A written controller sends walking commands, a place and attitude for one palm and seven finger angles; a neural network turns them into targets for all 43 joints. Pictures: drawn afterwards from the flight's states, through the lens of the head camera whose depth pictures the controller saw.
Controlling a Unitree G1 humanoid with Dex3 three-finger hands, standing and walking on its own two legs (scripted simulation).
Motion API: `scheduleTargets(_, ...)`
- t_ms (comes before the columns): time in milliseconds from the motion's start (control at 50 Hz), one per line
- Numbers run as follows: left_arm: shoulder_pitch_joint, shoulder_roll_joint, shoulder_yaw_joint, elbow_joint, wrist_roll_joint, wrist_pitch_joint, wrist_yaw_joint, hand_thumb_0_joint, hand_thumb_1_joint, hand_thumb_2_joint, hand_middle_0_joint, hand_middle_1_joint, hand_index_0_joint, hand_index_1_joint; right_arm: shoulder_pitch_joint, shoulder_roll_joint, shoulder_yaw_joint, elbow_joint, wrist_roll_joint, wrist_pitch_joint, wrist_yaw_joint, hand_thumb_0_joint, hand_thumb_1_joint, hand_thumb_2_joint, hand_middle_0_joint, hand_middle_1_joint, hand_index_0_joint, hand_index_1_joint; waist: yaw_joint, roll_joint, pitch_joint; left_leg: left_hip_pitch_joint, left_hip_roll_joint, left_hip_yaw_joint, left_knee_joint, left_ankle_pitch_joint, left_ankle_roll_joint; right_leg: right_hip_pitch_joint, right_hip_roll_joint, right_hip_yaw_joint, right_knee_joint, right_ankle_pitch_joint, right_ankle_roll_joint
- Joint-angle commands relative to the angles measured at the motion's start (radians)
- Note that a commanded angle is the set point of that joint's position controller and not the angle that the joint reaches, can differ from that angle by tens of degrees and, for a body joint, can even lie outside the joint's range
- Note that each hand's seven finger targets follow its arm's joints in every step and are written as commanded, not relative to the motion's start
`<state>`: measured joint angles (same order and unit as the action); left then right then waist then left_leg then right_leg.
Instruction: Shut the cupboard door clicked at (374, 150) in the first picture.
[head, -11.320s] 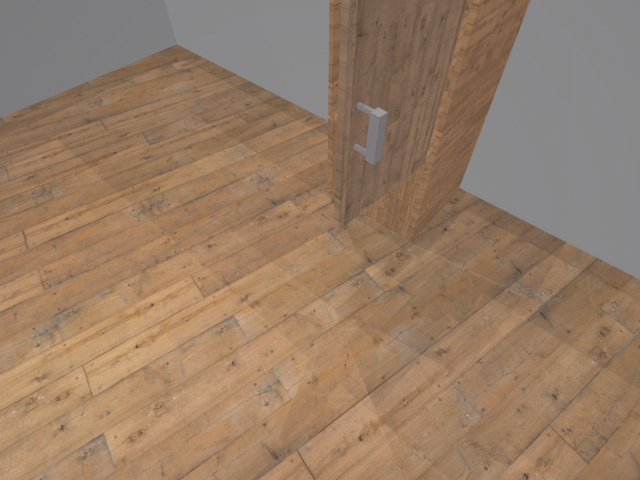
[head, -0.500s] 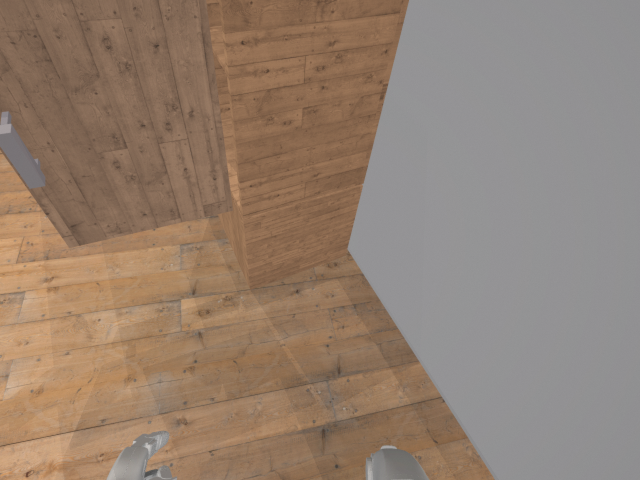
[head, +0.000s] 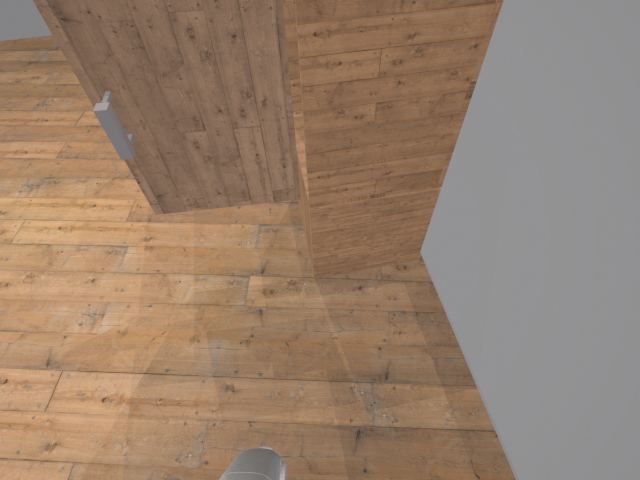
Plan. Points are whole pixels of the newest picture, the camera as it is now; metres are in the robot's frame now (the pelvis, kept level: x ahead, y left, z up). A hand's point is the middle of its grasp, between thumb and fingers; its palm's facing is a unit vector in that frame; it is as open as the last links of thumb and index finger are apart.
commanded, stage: take the last steps up to it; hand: left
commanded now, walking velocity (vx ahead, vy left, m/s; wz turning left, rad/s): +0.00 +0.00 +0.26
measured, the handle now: (117, 125) +0.75 +0.45 -0.03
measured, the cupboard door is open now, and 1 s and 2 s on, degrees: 86 86 86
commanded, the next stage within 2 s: come to a stop and stand still in 1.08 s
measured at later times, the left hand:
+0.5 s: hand out of the picture +0.07 +0.24 -0.17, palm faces +0.12 -0.98 -0.18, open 7.3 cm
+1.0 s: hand (204, 435) +0.19 +0.19 -0.16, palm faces +0.15 -0.96 -0.22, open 7.1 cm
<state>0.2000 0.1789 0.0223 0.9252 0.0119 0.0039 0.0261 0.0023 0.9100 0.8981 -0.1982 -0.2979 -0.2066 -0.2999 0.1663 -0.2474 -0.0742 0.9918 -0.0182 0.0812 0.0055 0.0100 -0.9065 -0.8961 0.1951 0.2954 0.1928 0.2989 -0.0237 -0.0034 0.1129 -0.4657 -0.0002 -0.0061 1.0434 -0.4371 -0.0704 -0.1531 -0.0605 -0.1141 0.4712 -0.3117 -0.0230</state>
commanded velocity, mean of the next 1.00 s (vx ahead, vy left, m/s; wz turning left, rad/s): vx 0.26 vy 0.06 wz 0.06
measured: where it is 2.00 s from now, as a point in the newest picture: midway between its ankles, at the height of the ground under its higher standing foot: (331, 464)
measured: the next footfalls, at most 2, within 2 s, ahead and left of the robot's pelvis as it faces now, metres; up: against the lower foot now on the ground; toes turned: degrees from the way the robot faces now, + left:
left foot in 0.18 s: +0.03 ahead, +0.13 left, +0.00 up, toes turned +7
right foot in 0.68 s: +0.21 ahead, -0.07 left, +0.00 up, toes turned -3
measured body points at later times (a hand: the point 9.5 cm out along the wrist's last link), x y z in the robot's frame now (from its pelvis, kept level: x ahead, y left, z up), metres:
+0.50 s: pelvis +0.05 +0.05 +0.00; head +0.06 +0.06 +0.45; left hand +0.06 +0.29 -0.16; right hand +0.08 -0.19 -0.15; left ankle -0.01 +0.13 -0.74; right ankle +0.11 -0.09 -0.68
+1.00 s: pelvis +0.19 +0.00 +0.01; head +0.21 -0.01 +0.45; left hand +0.19 +0.24 -0.14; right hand +0.23 -0.22 -0.16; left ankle +0.23 +0.16 -0.68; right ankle +0.17 -0.07 -0.74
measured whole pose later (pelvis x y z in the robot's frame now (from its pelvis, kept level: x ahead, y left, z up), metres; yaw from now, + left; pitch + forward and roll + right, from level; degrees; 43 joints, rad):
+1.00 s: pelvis +0.19 +0.00 +0.01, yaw +6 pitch -1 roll +1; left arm 0.26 0.16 0.04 1.07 0.01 -0.08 0.01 -0.02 0.96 0.90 -0.20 -0.30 -0.21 -0.30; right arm 0.24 -0.17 -0.05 1.08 -0.03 0.00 0.00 0.01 -0.91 -0.90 0.19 0.30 0.19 0.30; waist -0.01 0.02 0.06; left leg -0.53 0.08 0.02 0.92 -0.21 -0.04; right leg -0.10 0.01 -0.16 0.31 -0.21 -0.07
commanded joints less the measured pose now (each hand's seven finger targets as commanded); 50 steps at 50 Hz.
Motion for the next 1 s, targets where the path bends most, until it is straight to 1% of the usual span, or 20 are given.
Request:
scheduleTargets(0, 0.116, 0.198, 0.052, -0.023, 0.013, -0.022, 0.013, 0.000, 0.900, 0.900, -0.200, -0.300, -0.200, -0.300, -0.095, -0.027, 0.010, -0.084, 0.009, -0.026, 0.005, 0.000, -0.900, -0.900, 0.200, 0.300, 0.200, 0.300, 0.068, -0.180, -0.116, 0.006, -0.013, 0.051, -0.187, -0.029, 0.009, 0.139, -0.238, 0.137, -0.058, 0.772, -0.104)
scheduleTargets(80, 0.139, 0.207, 0.054, 0.021, 0.016, -0.028, 0.004, 0.000, 0.900, 0.900, -0.200, -0.300, -0.200, -0.300, -0.080, -0.021, 0.020, -0.074, 0.008, -0.051, 0.002, 0.000, -0.900, -0.900, 0.200, 0.300, 0.200, 0.300, 0.060, -0.208, -0.132, 0.146, -0.034, 0.086, -0.403, 0.027, 0.032, 0.108, -0.254, 0.152, -0.041, 0.630, -0.088)
scheduleTargets(120, 0.106, 0.207, 0.055, 0.029, 0.007, -0.028, -0.007, 0.000, 0.900, 0.900, -0.200, -0.300, -0.200, -0.300, -0.003, -0.041, 0.020, -0.045, 0.003, -0.070, -0.001, 0.000, -0.900, -0.900, 0.200, 0.300, 0.200, 0.300, 0.011, -0.180, -0.138, 0.344, -0.043, 0.111, -0.592, 0.150, 0.057, -0.019, -0.221, 0.112, 0.014, 0.418, -0.045)
scheduleTargets(140, 0.086, 0.181, 0.049, 0.020, -0.001, -0.026, -0.014, 0.000, 0.900, 0.900, -0.200, -0.300, -0.200, -0.300, 0.065, -0.098, 0.008, -0.029, 0.000, -0.084, -0.004, 0.000, -0.900, -0.900, 0.200, 0.300, 0.200, 0.300, -0.029, -0.042, -0.155, 0.507, 0.049, 0.011, -0.672, 0.179, 0.099, -0.165, -0.170, 0.062, 0.162, 0.262, -0.006)
scheduleTargets(160, 0.069, 0.112, 0.037, -0.010, -0.001, -0.026, -0.026, 0.000, 0.900, 0.900, -0.200, -0.300, -0.200, -0.300, 0.158, -0.200, -0.021, -0.015, -0.011, -0.088, -0.008, 0.000, -0.900, -0.900, 0.200, 0.300, 0.200, 0.300, -0.071, 0.268, -0.192, 0.635, 0.316, -0.333, -0.716, 0.258, 0.212, -0.394, -0.028, -0.046, 0.421, -0.213, 0.053)
scheduleTargets(180, -0.007, 0.109, 0.027, -0.040, 0.007, -0.019, -0.019, 0.000, 0.900, 0.900, -0.200, -0.300, -0.200, -0.300, 0.208, -0.227, -0.020, -0.005, -0.011, -0.075, -0.018, 0.000, -0.900, -0.900, 0.200, 0.300, 0.200, 0.300, -0.092, 0.260, -0.148, 0.573, 0.397, -0.403, -0.758, 0.341, 0.309, -0.478, -0.015, 0.030, 0.580, -0.335, 0.044)
scheduleTargets(200, -0.016, 0.131, 0.034, -0.036, 0.014, -0.014, -0.020, 0.000, 0.900, 0.900, -0.200, -0.300, -0.200, -0.300, 0.174, -0.192, -0.005, -0.014, -0.011, -0.073, -0.020, 0.000, -0.900, -0.900, 0.200, 0.300, 0.200, 0.300, -0.071, 0.166, -0.091, 0.487, 0.384, -0.354, -0.792, 0.222, 0.324, -0.491, -0.047, 0.080, 0.638, -0.293, 0.033)
scheduleTargets(240, -0.009, 0.125, 0.036, 0.008, 0.019, -0.010, -0.030, 0.000, 0.900, 0.900, -0.200, -0.300, -0.200, -0.300, 0.094, -0.120, 0.013, -0.038, -0.007, -0.091, -0.032, 0.000, -0.900, -0.900, 0.200, 0.300, 0.200, 0.300, -0.021, 0.174, -0.001, 0.377, 0.282, -0.287, -0.830, 0.196, 0.278, -0.484, -0.057, 0.107, 0.682, -0.144, 0.035)
scheduleTargets(300, 0.059, 0.108, 0.028, 0.051, 0.017, -0.010, -0.041, 0.000, 0.900, 0.900, -0.200, -0.300, -0.200, -0.300, 0.113, -0.088, 0.025, -0.030, 0.001, -0.120, -0.033, 0.000, -0.900, -0.900, 0.200, 0.300, 0.200, 0.300, 0.013, 0.112, -0.023, 0.399, 0.229, -0.176, -0.842, 0.362, 0.252, -0.459, -0.048, 0.095, 0.679, -0.024, 0.043)
scheduleTargets(360, 0.049, 0.103, 0.026, 0.053, 0.013, -0.012, -0.040, 0.000, 0.900, 0.900, -0.200, -0.300, -0.200, -0.300, 0.167, -0.076, 0.028, -0.004, 0.005, -0.132, -0.034, 0.000, -0.900, -0.900, 0.200, 0.300, 0.200, 0.300, 0.018, 0.092, -0.032, 0.436, 0.216, -0.138, -0.843, 0.482, 0.260, -0.471, -0.043, 0.083, 0.640, 0.019, 0.049)
scheduleTargets(560, -0.151, 0.072, 0.019, -0.025, 0.007, -0.025, -0.051, 0.000, 0.900, 0.900, -0.200, -0.300, -0.200, -0.300, 0.275, -0.072, 0.025, 0.070, -0.012, -0.137, -0.032, 0.000, -0.900, -0.900, 0.200, 0.300, 0.200, 0.300, -0.014, 0.095, 0.024, 0.386, 0.255, -0.131, -0.837, 0.413, 0.279, -0.330, -0.027, 0.042, 0.250, 0.006, 0.026)
scheduleTargets(620, -0.051, 0.075, 0.032, 0.007, 0.007, -0.031, -0.052, 0.000, 0.900, 0.900, -0.200, -0.300, -0.200, -0.300, 0.258, -0.075, 0.026, 0.086, -0.011, -0.133, -0.033, 0.000, -0.900, -0.900, 0.200, 0.300, 0.200, 0.300, 0.045, 0.047, -0.018, 0.300, 0.202, -0.073, -0.714, 0.405, 0.232, -0.079, 0.023, 0.006, 0.101, 0.083, 0.011)
scheduleTargets(640, 0.064, 0.107, 0.044, 0.042, 0.010, -0.042, -0.048, 0.000, 0.900, 0.900, -0.200, -0.300, -0.200, -0.300, 0.255, -0.061, 0.030, 0.089, -0.002, -0.134, -0.032, 0.000, -0.900, -0.900, 0.200, 0.300, 0.200, 0.300, 0.093, 0.006, -0.069, 0.230, 0.142, -0.031, -0.555, 0.414, 0.196, 0.110, 0.020, 0.036, 0.031, 0.103, -0.003)
scheduleTargets(660, 0.217, 0.193, 0.066, 0.087, 0.016, -0.056, -0.037, 0.000, 0.900, 0.900, -0.200, -0.300, -0.200, -0.300, 0.258, -0.027, 0.031, 0.077, 0.009, -0.139, -0.024, 0.000, -0.900, -0.900, 0.200, 0.300, 0.200, 0.300, 0.151, -0.165, -0.167, 0.048, 0.049, 0.045, -0.297, 0.268, 0.145, 0.358, -0.163, 0.271, -0.038, 0.079, -0.067)
scheduleTargets(680, 0.318, 0.267, 0.083, 0.118, 0.008, -0.057, -0.027, 0.000, 0.900, 0.900, -0.200, -0.300, -0.200, -0.300, 0.263, -0.008, 0.030, 0.050, 0.014, -0.139, -0.024, 0.000, -0.900, -0.900, 0.200, 0.300, 0.200, 0.300, 0.161, -0.309, -0.232, -0.121, -0.046, 0.080, -0.007, -0.169, 0.104, 0.449, -0.409, 0.598, -0.171, 0.147, -0.172)
scheduleTargets(700, 0.282, 0.239, 0.074, 0.106, -0.004, -0.055, -0.020, 0.000, 0.900, 0.900, -0.200, -0.300, -0.200, -0.300, 0.206, -0.047, 0.020, 0.046, 0.007, -0.133, -0.019, 0.000, -0.900, -0.900, 0.200, 0.300, 0.200, 0.300, 0.152, -0.177, -0.154, -0.159, 0.016, -0.005, 0.122, -0.133, 0.105, 0.337, -0.408, 0.566, -0.210, 0.153, -0.194)
scheduleTargets(740, 0.119, 0.144, 0.046, 0.069, -0.005, -0.061, -0.016, 0.000, 0.900, 0.900, -0.200, -0.300, -0.200, -0.300, 0.180, -0.004, 0.011, 0.072, 0.004, -0.114, -0.014, 0.000, -0.900, -0.900, 0.200, 0.300, 0.200, 0.300, 0.070, -0.112, -0.035, -0.117, 0.074, -0.037, 0.165, 0.057, 0.093, 0.064, -0.323, 0.415, -0.268, 0.058, -0.134)
scheduleTargets(800, 0.079, 0.061, 0.025, 0.065, -0.005, -0.080, -0.012, 0.000, 0.900, 0.900, -0.200, -0.300, -0.200, -0.300, 0.235, 0.054, 0.023, 0.103, -0.008, -0.088, -0.004, 0.000, -0.900, -0.900, 0.200, 0.300, 0.200, 0.300, 0.012, -0.091, -0.023, -0.048, 0.098, -0.011, 0.085, 0.195, 0.065, -0.053, -0.227, 0.189, -0.311, 0.219, -0.089)
scheduleTargets(900, 0.140, 0.063, 0.030, 0.107, 0.000, -0.101, -0.007, 0.000, 0.900, 0.900, -0.200, -0.300, -0.200, -0.300, 0.179, 0.070, 0.019, 0.080, -0.004, -0.080, 0.001, 0.000, -0.900, -0.900, 0.200, 0.300, 0.200, 0.300, 0.020, -0.045, -0.084, -0.085, 0.099, 0.023, -0.090, 0.229, 0.029, 0.074, -0.222, 0.116, -0.278, 0.488, -0.112)
scheduleTargets(980, 0.168, 0.070, 0.021, 0.142, 0.003, -0.099, -0.011, 0.000, 0.900, 0.900, -0.200, -0.300, -0.200, -0.300, 0.077, 0.055, 0.020, 0.043, -0.001, -0.080, 0.009, 0.000, -0.900, -0.900, 0.200, 0.300, 0.200, 0.300, 0.035, -0.111, -0.031, -0.093, 0.092, 0.031, -0.204, 0.240, 0.033, 0.071, -0.232, 0.118, -0.291, 0.457, -0.123)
